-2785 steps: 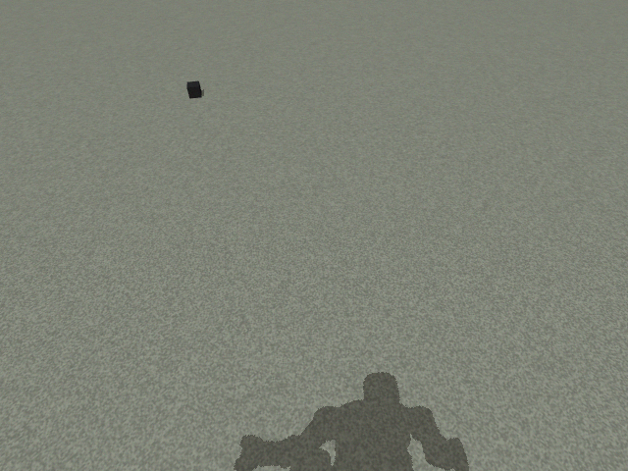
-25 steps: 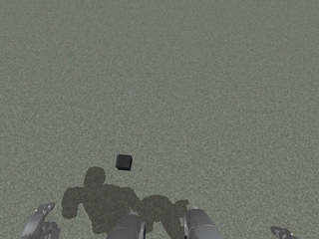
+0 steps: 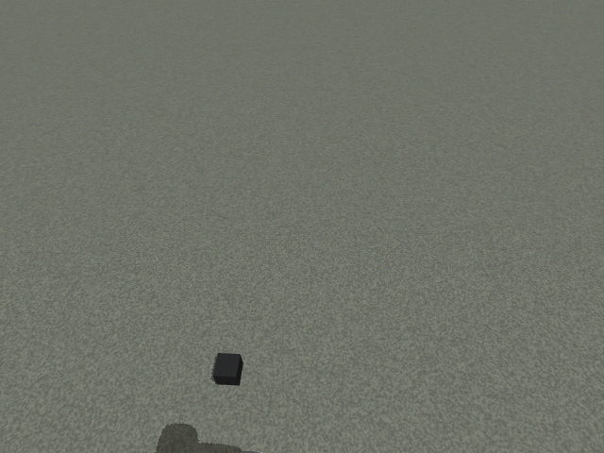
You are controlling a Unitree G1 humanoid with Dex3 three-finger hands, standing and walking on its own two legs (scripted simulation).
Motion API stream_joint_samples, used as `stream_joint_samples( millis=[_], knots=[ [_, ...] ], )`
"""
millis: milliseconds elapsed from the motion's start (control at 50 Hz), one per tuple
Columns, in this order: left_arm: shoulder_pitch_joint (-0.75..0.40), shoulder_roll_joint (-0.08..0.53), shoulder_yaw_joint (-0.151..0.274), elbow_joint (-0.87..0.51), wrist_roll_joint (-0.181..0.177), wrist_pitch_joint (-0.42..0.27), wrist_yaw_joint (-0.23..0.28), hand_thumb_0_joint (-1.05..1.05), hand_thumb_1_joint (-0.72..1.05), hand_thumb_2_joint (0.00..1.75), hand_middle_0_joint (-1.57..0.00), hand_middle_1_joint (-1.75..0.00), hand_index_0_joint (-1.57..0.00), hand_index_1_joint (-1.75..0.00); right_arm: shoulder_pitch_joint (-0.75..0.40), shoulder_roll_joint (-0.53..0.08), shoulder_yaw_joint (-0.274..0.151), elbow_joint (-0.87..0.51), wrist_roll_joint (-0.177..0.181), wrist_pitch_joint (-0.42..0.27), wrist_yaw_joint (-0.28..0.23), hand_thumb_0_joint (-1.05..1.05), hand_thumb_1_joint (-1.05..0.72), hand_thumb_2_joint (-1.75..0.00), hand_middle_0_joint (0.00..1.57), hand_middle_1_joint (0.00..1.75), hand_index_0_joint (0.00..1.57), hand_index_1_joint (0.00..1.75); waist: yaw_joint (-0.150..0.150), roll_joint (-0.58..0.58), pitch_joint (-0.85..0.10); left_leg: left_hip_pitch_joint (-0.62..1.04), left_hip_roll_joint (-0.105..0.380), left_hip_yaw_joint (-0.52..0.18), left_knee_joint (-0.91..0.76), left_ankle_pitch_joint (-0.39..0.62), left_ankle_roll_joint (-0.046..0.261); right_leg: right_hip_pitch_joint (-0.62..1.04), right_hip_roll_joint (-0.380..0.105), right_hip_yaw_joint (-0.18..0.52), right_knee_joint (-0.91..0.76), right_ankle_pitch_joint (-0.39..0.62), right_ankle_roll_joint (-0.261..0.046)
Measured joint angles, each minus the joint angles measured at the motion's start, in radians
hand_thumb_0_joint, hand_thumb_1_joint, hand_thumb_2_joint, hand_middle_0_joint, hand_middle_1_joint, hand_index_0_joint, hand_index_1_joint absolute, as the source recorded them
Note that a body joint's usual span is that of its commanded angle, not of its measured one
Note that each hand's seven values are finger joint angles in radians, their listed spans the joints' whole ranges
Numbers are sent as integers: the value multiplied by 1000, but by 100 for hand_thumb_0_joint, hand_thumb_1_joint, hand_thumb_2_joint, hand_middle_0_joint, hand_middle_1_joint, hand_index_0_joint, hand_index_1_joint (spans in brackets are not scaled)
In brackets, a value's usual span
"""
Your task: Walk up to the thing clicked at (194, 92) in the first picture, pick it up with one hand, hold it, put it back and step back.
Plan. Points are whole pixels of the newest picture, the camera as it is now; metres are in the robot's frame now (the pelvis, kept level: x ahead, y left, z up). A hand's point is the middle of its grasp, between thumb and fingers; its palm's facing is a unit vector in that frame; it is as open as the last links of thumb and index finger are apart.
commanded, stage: walk up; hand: left
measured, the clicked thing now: (228, 369) +0.51 +0.29 -0.73
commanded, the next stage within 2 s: none
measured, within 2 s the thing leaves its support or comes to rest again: neither
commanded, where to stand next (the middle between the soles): +0.14 +0.02 m, yaw +4 degrees
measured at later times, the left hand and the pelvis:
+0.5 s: hand out of the picture +0.08 +0.29 -0.16, palm faces +0.05 -0.93 -0.37, open 7.4 cm; pelvis +0.00 +0.02 -0.01, yaw +3 degrees
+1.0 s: hand out of the picture -0.04 +0.30 -0.13, palm faces +0.07 -0.89 -0.44, open 7.4 cm; pelvis -0.08 +0.01 -0.01, yaw +5 degrees
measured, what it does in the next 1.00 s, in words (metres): steps on the spot: left foot, then right foot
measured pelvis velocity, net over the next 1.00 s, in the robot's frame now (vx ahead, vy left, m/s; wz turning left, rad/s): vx -0.08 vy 0.01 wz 0.08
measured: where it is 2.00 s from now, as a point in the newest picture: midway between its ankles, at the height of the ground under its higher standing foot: outside the picture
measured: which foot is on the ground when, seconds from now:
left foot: up 0.00-0.24, down 0.26-0.66, up 0.68-0.96, down 0.98-1.00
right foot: down 0.00-0.28, up 0.30-0.60, down 0.62-1.00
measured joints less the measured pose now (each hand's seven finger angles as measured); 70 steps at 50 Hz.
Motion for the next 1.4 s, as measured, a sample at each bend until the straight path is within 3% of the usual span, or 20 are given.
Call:
stream_joint_samples(
  millis=[80,200,260,300,380,480,540,620,660,680,720,800,880,960,1020,1060,1100,1180,1320,1400],
  knots=[
    [23,-17,-5,-12,-4,-29,-7,1,90,90,-21,-30,-20,-30,33,-11,-4,15,-1,-10,13,0,-90,-89,20,30,20,30,1,37,2,6,-3,9,2,20,-1,34,-11,-26,-74,31,7],
    [46,15,-3,-47,-12,-49,-12,1,90,90,-21,-30,-20,-30,38,6,-1,18,-9,-20,42,0,-90,-89,20,30,20,30,7,29,20,48,27,65,-162,33,1,72,-40,-56,-95,14,22],
    [39,34,-11,-54,-26,-33,-5,1,90,90,-21,-30,-20,-30,14,16,1,4,-4,-47,33,0,-90,-89,20,30,20,30,3,12,36,105,26,85,-335,217,5,56,-59,-59,-19,-36,46],
    [7,39,-13,-49,-44,-7,10,1,90,90,-20,-30,-20,-30,-20,36,2,-5,-7,-59,13,0,-90,-89,20,30,20,30,1,-26,63,109,-1,105,-321,241,3,1,-78,-16,122,-63,39],
    [-94,20,-26,-79,-70,43,42,1,90,90,-20,-30,-20,-30,-101,56,21,-46,10,-43,-17,0,-90,-89,20,30,21,30,-20,-21,123,91,16,87,-303,231,17,-145,29,65,433,-247,23],
    [-183,23,-23,-131,-64,57,43,1,90,90,-20,-30,-20,-30,-182,64,33,-93,15,-27,-38,0,-90,-89,20,30,21,31,-23,-47,160,46,34,94,-302,261,7,-259,78,114,589,-199,21],
    [-202,25,-19,-142,-59,57,41,1,90,90,-20,-30,-20,-30,-217,57,28,-116,7,-18,-41,0,-90,-89,20,30,21,31,-23,-55,168,2,50,107,-261,258,3,-250,59,107,534,-162,29],
    [-197,17,-17,-133,-52,42,34,0,90,90,-20,-30,-20,-30,-244,29,18,-139,-4,-1,-32,0,-90,-89,20,30,21,31,-19,-37,165,-71,83,123,-169,240,-18,-143,6,60,262,-87,28],
    [-200,-12,-14,-109,-38,28,33,0,90,90,-20,-30,-20,-30,-255,1,7,-134,-1,16,-26,0,-90,-89,20,30,21,31,-29,37,182,-103,126,84,-102,223,-9,-102,46,22,198,-104,39],
    [-192,-23,-17,-104,-28,23,31,0,90,90,-20,-30,-20,-30,-250,-3,1,-126,2,26,-26,0,-90,-89,20,30,21,30,-39,59,183,-116,119,52,-69,156,4,-104,55,6,204,-95,35],
    [-164,-23,-26,-102,-15,17,27,1,90,90,-20,-30,-20,-30,-224,10,-1,-101,1,45,-29,0,-90,-89,20,30,20,30,-23,30,159,-136,41,17,58,-13,8,-128,28,31,225,-83,26],
    [-129,-34,-24,-75,-7,8,38,1,90,90,-21,-30,-20,-30,-162,4,-7,-57,11,46,-15,0,-90,-89,20,30,20,30,-22,22,120,-121,-39,-24,252,-19,1,-137,-7,56,161,-23,25],
    [-103,-29,-11,-85,8,-13,27,1,90,90,-21,-30,-20,-30,-61,-6,-11,-6,1,28,10,0,-90,-89,20,30,20,30,-28,42,67,-2,-14,14,115,-35,-15,-137,-22,32,109,2,8],
    [-73,3,4,-112,4,-29,6,1,89,90,-21,-30,-20,-30,25,-3,-12,42,-14,15,36,0,-90,-89,20,30,20,30,-30,23,25,130,4,87,-135,-108,3,-116,-60,4,86,5,1],
    [-45,43,13,-103,-7,-12,2,1,90,90,-21,-30,-20,-30,46,17,-20,47,-24,-20,40,0,-90,-89,20,30,20,30,-26,-34,23,214,-22,132,-300,100,16,-122,-83,46,154,-72,-5],
    [-28,48,16,-69,-14,11,9,1,90,90,-21,-30,-20,-30,73,22,-21,26,-30,-48,38,0,-90,-89,20,30,21,30,-48,-37,-3,225,-17,134,-310,105,23,-180,-37,69,299,-132,-8],
    [-27,55,9,-43,-20,15,3,1,90,90,-20,-30,-20,-30,96,28,-19,18,-24,-62,37,0,-90,-89,20,30,21,30,-76,-33,-12,255,-7,116,-353,112,40,-226,-6,63,371,-92,-11],
    [-38,76,12,-48,-27,-8,-18,1,90,90,-20,-30,-20,-30,126,42,-5,12,-14,-81,31,0,-90,-89,20,30,21,30,-82,-63,10,328,3,111,-449,158,26,-301,-24,58,342,30,4],
    [-93,44,-2,-19,-40,-9,-11,1,90,90,-20,-30,-20,-30,96,32,5,7,-9,-42,17,0,-90,-89,20,30,21,31,-73,-64,49,342,23,129,-398,99,-5,-260,-65,26,100,166,30],
    [-142,-8,-15,1,-42,-30,21,1,90,90,-20,-30,-20,-30,27,21,7,2,10,-2,8,0,-90,-89,20,30,21,30,-61,1,79,262,68,116,-207,-8,-12,-161,-20,-12,-21,203,38]
  ],
)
